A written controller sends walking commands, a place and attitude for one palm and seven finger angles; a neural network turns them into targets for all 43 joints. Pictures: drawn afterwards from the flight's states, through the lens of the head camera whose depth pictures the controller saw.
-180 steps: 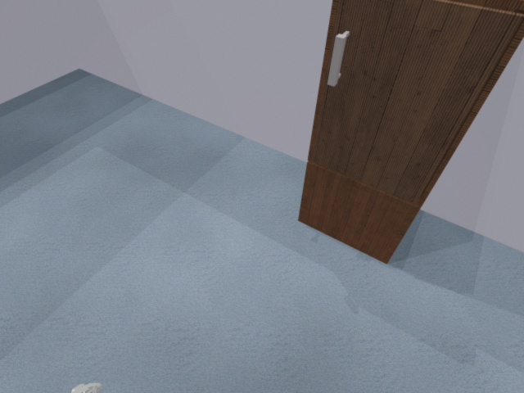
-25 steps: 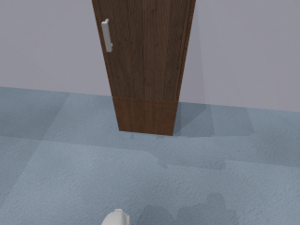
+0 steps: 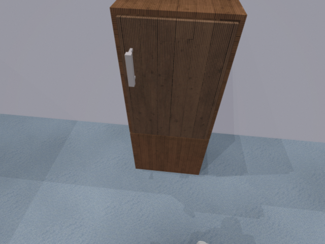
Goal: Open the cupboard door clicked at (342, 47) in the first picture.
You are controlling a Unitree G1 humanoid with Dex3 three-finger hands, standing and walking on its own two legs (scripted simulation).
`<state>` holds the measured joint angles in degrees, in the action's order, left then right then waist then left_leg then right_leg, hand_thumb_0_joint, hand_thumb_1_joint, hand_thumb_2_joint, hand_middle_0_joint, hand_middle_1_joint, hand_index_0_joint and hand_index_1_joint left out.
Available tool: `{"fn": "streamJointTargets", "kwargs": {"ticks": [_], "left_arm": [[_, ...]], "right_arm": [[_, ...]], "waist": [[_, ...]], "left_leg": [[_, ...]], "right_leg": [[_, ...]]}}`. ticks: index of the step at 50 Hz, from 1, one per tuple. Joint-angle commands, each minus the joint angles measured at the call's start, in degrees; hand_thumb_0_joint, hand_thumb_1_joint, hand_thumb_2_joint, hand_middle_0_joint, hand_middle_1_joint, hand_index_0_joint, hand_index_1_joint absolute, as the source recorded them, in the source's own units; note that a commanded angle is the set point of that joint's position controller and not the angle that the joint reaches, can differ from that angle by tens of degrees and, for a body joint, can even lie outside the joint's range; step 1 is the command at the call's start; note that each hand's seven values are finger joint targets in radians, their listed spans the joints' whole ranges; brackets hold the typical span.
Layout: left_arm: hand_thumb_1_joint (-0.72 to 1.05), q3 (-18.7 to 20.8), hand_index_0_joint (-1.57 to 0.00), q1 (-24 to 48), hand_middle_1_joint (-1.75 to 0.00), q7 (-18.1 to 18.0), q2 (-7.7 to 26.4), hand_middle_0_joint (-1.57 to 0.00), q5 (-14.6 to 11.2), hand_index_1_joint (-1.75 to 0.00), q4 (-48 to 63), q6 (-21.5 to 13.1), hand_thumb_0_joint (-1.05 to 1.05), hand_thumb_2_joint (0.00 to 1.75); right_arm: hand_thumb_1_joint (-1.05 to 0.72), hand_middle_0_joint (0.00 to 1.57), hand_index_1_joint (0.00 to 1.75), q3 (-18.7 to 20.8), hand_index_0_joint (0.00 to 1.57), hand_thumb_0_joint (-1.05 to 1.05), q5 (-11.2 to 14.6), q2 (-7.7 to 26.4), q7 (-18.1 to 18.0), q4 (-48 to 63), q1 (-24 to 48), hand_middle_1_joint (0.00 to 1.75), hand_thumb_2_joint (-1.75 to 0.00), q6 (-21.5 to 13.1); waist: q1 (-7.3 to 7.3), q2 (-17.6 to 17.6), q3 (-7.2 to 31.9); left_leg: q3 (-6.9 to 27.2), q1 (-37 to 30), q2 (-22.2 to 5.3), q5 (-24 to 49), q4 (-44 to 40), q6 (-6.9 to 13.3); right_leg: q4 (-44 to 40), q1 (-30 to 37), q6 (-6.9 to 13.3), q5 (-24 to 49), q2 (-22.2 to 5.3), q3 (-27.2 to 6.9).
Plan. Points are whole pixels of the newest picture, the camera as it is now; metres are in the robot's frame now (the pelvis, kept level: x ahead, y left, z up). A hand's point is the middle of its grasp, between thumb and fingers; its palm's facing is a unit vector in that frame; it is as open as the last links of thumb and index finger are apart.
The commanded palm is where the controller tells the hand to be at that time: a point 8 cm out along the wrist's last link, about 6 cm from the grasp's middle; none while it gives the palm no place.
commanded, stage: take the last steps up to it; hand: left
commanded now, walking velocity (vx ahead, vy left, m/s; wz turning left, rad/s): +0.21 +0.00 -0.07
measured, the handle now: (131, 67) +0.70 +0.16 +0.07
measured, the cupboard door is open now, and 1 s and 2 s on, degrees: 0 0 0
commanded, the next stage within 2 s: come to a stop and stand still in 0.12 s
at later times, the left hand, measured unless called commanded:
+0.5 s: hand (104, 242) +0.18 +0.18 -0.20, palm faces +0.06 -0.98 -0.19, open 7.3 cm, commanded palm none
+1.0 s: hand out of the picture +0.14 +0.15 -0.17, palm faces +0.01 -0.97 -0.24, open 7.4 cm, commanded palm none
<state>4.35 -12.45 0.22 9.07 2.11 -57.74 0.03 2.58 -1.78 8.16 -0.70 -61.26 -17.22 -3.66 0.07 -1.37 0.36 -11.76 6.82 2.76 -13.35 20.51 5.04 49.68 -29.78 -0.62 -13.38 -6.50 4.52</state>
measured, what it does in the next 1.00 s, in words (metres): walks ahead: right foot, then left foot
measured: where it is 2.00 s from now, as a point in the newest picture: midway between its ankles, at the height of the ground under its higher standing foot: outside the picture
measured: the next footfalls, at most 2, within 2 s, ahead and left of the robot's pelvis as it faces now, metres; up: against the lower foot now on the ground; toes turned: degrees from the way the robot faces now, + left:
right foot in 0.16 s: +0.18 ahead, -0.13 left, +0.00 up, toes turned -8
left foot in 0.46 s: +0.23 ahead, +0.11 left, +0.00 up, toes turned +5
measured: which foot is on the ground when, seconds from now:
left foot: down 0.00-0.18, up 0.20-0.44, down 0.46-0.86, up 0.88-1.00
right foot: up 0.00-0.14, down 0.16-0.48, up 0.50-0.84, down 0.86-1.00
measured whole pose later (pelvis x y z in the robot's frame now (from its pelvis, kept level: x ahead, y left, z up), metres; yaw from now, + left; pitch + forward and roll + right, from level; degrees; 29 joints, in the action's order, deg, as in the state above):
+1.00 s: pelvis +0.10 -0.03 +0.00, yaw -2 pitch -1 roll +0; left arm 1.9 -15.2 -1.6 8.2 1.4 -58.7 1.3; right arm 3.1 -1.2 10.7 -0.5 -59.8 -12.7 2.9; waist 0.5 2.3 -0.4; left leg -1.6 20.9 -2.7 -19.8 39.3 -0.8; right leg 28.3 -10.7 1.0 -16.7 -0.9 2.9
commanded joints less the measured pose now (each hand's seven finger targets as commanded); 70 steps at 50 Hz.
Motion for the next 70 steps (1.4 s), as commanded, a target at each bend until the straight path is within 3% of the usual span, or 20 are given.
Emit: {"fn": "streamJointTargets", "kwargs": {"ticks": [1,5,7,8,9,10,13,15,21,23,25,28,32,37,41,43,45,48,56,70], "left_arm": [[0.9,-0.49,-0.2,2.71,-0.3,0.42,1.54,-0.2,-0.08,-0.3,3.78,-1.04,0.0,0.9],[0.9,-0.61,-0.2,1.98,-0.3,0.21,1.36,-0.2,-0.2,-0.3,3.59,-1.81,0.0,0.9],[0.9,-0.23,-0.2,-6.07,-0.3,-0.08,3.0,-0.2,-0.12,-0.3,0.52,-2.7,0.0,0.9],[0.9,0.53,-0.2,-13.15,-0.3,-0.6,6.78,-0.2,-0.07,-0.3,-1.69,-3.42,0.0,0.9],[0.9,1.48,-0.2,-18.75,-0.3,-0.96,11.75,-0.2,-0.62,-0.3,-3.04,-3.76,0.0,0.9],[0.9,1.53,-0.2,-19.16,-0.3,-1.41,11.77,-0.2,-1.21,-0.3,-3.52,-3.82,0.0,0.9],[0.9,0.0,-0.2,-6.85,-0.3,-2.51,5.17,-0.2,-0.68,-0.3,-0.44,-3.41,0.0,0.9],[0.9,-0.83,-0.2,-1.62,-0.3,-2.87,4.21,-0.2,-0.3,-0.3,0.59,-2.89,0.0,0.9],[0.9,0.64,-0.2,-0.97,-0.3,-2.83,8.49,-0.2,-1.03,-0.3,0.93,0.18,0.0,0.9],[0.9,0.45,-0.2,-2.62,-0.3,-2.66,6.21,-0.2,-1.28,-0.3,1.67,1.04,0.0,0.9],[0.9,-0.35,-0.2,-3.47,-0.3,-3.05,4.73,-0.2,-1.6,-0.3,2.0,1.9,0.0,0.9],[0.9,0.36,-0.2,-3.08,-0.3,-2.74,4.99,-0.2,-1.34,-0.3,1.19,1.81,0.0,0.9],[0.9,0.32,-0.2,-2.59,-0.3,-2.03,5.07,-0.2,-1.12,-0.3,2.13,2.54,0.0,0.9],[0.9,-0.36,-0.2,-1.97,-0.3,-1.44,4.21,-0.2,-1.03,-0.3,3.56,2.65,0.0,0.9],[0.9,-0.51,-0.2,-9.22,-0.3,-1.58,4.81,-0.2,-0.87,-0.3,0.95,1.64,0.0,0.9],[0.9,-0.3,-0.2,-6.05,-0.3,-2.04,11.06,-0.2,-0.18,-0.3,2.16,0.66,0.0,0.9],[0.9,-0.31,-0.2,-1.24,-0.3,-2.29,11.15,-0.2,-0.36,-0.3,3.4,0.13,0.0,0.9],[0.9,-1.21,-0.2,1.46,-0.3,-2.1,7.85,-0.2,-0.83,-0.3,2.63,-0.4,0.0,0.9],[0.9,-2.29,-0.2,-4.74,-0.3,-2.0,4.78,-0.2,-1.92,-0.3,-3.31,-0.28,0.0,0.9],[0.9,-2.49,-0.2,-7.14,-0.3,-2.08,3.7,-0.2,-1.58,-0.3,-6.01,-0.32,0.0,0.9]], "right_arm": [[-0.9,0.2,0.3,1.61,0.2,0.0,0.12,6.88,-0.49,0.26,-6.49,0.3,-0.9,-0.54],[-0.9,0.2,0.3,1.19,0.2,0.0,0.02,6.24,-0.61,-1.44,-7.97,0.3,-0.9,0.0],[-0.9,0.2,0.3,0.67,0.2,0.0,0.63,5.65,-0.65,-1.82,-7.33,0.3,-0.9,-0.07],[-0.9,0.2,0.3,0.34,0.2,0.0,1.29,4.18,-0.37,-0.94,-7.21,0.3,-0.9,-0.44],[-0.9,0.2,0.3,-0.11,0.2,0.0,1.29,2.56,-0.08,0.7,-7.53,0.3,-0.9,-0.81],[-0.9,0.2,0.3,0.24,0.2,0.0,1.13,4.91,-0.18,1.31,-4.12,0.3,-0.9,0.08],[-0.9,0.2,0.3,-0.08,0.2,0.0,0.7,1.53,-0.25,1.37,-1.71,0.3,-0.9,1.73],[-0.9,0.2,0.3,-0.7,0.2,0.0,1.1,-1.0,-0.49,-0.25,-5.5,0.3,-0.9,3.32],[-0.9,0.2,0.3,0.68,0.2,0.0,1.13,2.29,-0.59,1.01,-5.24,0.3,-0.9,4.78],[-0.9,0.2,0.3,1.49,0.2,0.0,0.75,6.66,-0.76,1.89,-4.97,0.3,-0.9,4.12],[-0.9,0.2,0.3,1.88,0.2,0.0,0.51,10.6,-1.67,2.74,-3.27,0.3,-0.9,3.81],[-0.9,0.2,0.3,1.76,0.2,0.0,0.13,10.14,-2.28,5.06,2.67,0.3,-0.9,3.84],[-0.9,0.2,0.3,2.39,0.2,0.0,0.34,10.2,-2.34,5.77,3.43,0.3,-0.9,3.82],[-0.9,0.2,0.3,3.19,0.2,0.0,0.06,11.69,-1.65,6.03,3.88,0.3,-0.9,4.28],[-0.9,0.2,0.3,3.09,0.2,0.0,0.58,10.44,-0.57,6.42,6.03,0.3,-0.9,4.79],[-0.9,0.2,0.3,1.69,0.2,0.0,1.36,4.05,0.1,7.82,6.04,0.3,-0.9,5.25],[-0.9,0.2,0.3,1.37,0.2,0.0,0.77,4.81,0.32,8.44,9.57,0.3,-0.9,5.95],[-0.9,0.2,0.3,0.87,0.2,0.0,0.88,4.48,0.11,3.96,3.31,0.3,-0.9,5.55],[-0.9,0.2,0.3,-0.72,0.2,0.0,0.99,5.57,-1.4,-1.65,0.53,0.3,-0.9,3.13],[-0.9,0.2,0.3,-0.98,0.2,0.0,0.84,2.9,-1.23,-3.63,-3.35,0.3,-0.9,3.77]], "waist": [[1.57,2.58,-7.23],[1.11,3.81,-6.38],[-2.79,1.69,-1.7],[-4.99,-4.87,3.37],[-5.13,-13.19,6.24],[-6.39,-10.54,5.82],[-1.44,0.73,-1.69],[1.48,-1.9,-1.64],[1.26,-5.5,-0.65],[0.94,5.77,1.28],[1.27,19.15,2.03],[0.18,9.3,2.68],[1.14,9.07,5.04],[1.95,11.67,4.07],[-1.28,8.54,2.56],[0.35,-9.04,-2.2],[-0.61,-13.0,-4.89],[1.86,-8.32,-4.84],[-0.68,6.25,-2.0],[0.02,0.61,-6.44]], "left_leg": [[14.46,-1.56,-20.54,4.48,-10.63,6.96],[10.79,-1.94,-18.51,15.35,-3.44,4.71],[5.9,1.53,-14.24,23.24,9.51,1.02],[2.46,11.68,-10.26,16.0,20.97,-1.53],[-0.04,24.58,-3.64,-13.3,35.64,-4.29],[6.12,26.12,-4.7,-21.16,44.99,-3.94],[11.22,23.9,-9.1,-12.25,42.55,-5.15],[9.84,14.89,-8.62,-11.74,30.24,-6.45],[5.97,6.62,-5.81,5.4,11.2,-7.16],[14.44,0.43,-14.84,30.78,6.06,-3.38],[25.69,4.43,-25.79,45.87,-1.26,6.15],[20.73,1.6,-22.99,41.83,1.97,7.15],[18.28,-1.65,-21.75,35.47,1.09,6.23],[20.32,1.4,-21.77,17.98,-2.4,5.4],[15.66,11.59,-15.33,-0.85,-1.15,-0.33],[8.35,17.92,-6.06,-10.4,10.7,-6.6],[11.38,15.09,-6.11,-12.19,20.4,-5.55],[10.53,12.83,-5.94,-6.5,21.54,-5.63],[14.79,3.85,-10.95,10.92,1.0,-3.99],[12.37,6.12,-7.77,-1.57,-0.6,-4.85]], "right_leg": [[-7.8,-2.05,0.49,-1.94,-0.27,-0.76],[-15.35,6.08,1.78,-1.79,3.0,2.0],[-23.14,20.8,3.5,5.18,4.11,2.28],[-23.84,33.79,7.17,11.32,-4.7,-8.72],[-28.74,43.66,14.68,22.63,-17.09,-25.53],[-31.71,39.03,17.44,22.11,-19.44,-28.27],[-33.07,23.09,13.53,26.49,-14.12,-14.11],[-31.63,15.96,11.1,34.73,-10.6,-5.95],[-22.78,14.87,7.1,25.95,-6.82,-3.61],[-14.52,9.47,2.19,11.03,-1.03,-0.24],[5.13,8.86,-0.81,-23.07,5.91,-0.95],[16.33,3.35,-0.53,-18.62,5.27,-6.26],[12.29,3.26,-1.55,-15.53,4.9,-5.9],[-3.97,9.97,-0.56,-15.94,4.1,-3.47],[-26.38,23.94,0.63,-2.08,4.88,-0.35],[-38.58,17.53,6.67,-10.16,-10.36,-18.7],[-40.69,7.49,9.31,-10.7,-11.14,-20.07],[-34.36,11.72,7.98,3.37,-5.5,-10.34],[-28.44,17.34,1.83,5.6,0.55,-5.89],[-34.4,13.63,2.11,-9.44,0.21,-8.04]]}}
